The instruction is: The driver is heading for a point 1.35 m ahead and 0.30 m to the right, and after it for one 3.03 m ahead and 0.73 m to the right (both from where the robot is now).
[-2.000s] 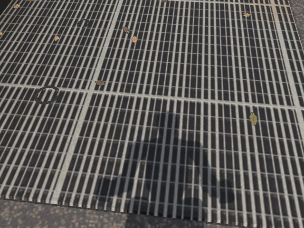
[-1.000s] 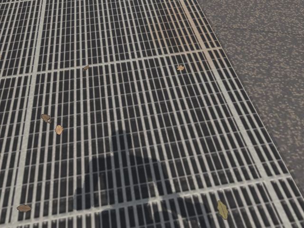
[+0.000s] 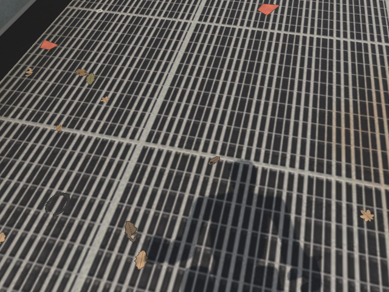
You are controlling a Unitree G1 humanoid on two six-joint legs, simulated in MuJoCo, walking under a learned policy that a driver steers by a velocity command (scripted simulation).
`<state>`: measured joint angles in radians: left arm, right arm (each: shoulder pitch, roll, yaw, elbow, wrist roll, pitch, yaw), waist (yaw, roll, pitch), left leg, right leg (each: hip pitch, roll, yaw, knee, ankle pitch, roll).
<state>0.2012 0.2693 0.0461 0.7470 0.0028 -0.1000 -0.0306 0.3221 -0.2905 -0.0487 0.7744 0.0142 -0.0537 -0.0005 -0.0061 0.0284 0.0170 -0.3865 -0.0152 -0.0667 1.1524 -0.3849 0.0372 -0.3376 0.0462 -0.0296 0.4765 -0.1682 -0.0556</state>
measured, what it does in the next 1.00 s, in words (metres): walks ahead: left foot, then right foot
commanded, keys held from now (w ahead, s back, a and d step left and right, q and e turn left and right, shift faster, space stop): w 0.46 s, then w+e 0.54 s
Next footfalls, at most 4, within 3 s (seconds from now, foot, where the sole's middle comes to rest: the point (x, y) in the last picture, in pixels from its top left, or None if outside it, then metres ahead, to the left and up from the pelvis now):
0.40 left None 0.39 0.15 -0.77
0.94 right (240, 242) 0.66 -0.12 -0.77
1.40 left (210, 168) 0.99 -0.02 -0.77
1.78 right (270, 183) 0.91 -0.26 -0.77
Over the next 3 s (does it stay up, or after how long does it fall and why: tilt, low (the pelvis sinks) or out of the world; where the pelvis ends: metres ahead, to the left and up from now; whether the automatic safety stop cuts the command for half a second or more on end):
stays up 1.02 -0.19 0.00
